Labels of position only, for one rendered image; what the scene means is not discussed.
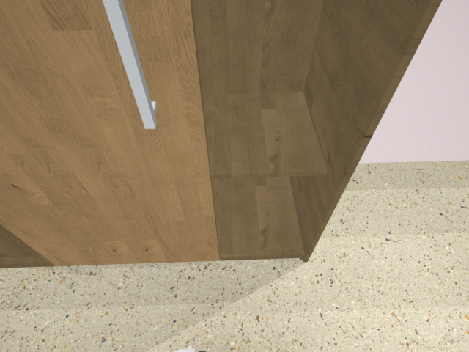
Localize handle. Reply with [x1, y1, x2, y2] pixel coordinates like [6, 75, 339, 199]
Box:
[103, 0, 157, 129]

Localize wardrobe door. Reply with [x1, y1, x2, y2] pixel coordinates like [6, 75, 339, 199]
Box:
[0, 225, 42, 257]
[0, 0, 220, 266]

